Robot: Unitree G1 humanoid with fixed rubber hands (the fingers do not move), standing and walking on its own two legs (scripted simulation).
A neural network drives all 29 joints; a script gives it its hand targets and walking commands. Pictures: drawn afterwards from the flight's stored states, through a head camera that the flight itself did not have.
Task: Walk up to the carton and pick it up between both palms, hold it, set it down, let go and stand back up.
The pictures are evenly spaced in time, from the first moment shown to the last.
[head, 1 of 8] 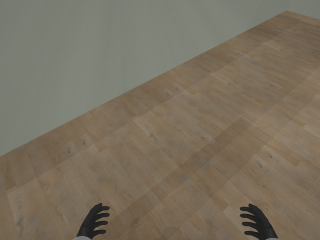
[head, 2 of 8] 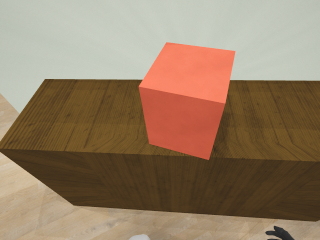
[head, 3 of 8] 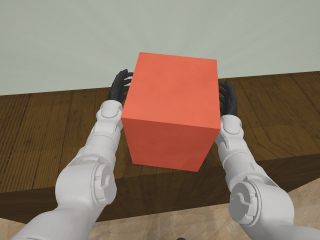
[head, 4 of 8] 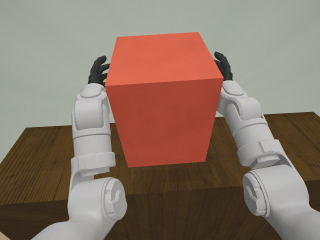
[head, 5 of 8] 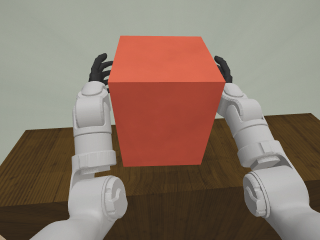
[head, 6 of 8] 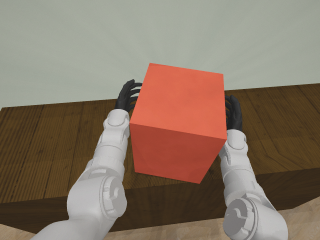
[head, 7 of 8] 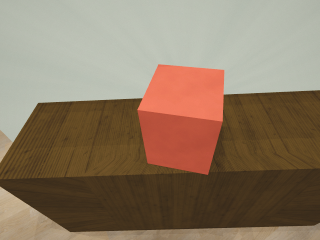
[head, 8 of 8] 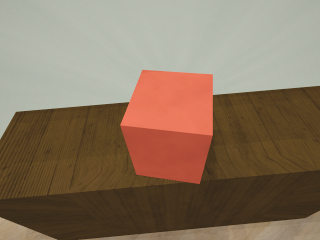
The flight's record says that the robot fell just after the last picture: no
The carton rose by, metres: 0.21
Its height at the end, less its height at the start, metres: +0.00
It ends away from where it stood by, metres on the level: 0.01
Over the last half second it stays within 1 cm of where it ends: yes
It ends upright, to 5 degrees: yes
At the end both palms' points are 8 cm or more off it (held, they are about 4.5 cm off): yes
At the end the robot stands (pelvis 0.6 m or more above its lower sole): yes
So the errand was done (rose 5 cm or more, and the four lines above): yes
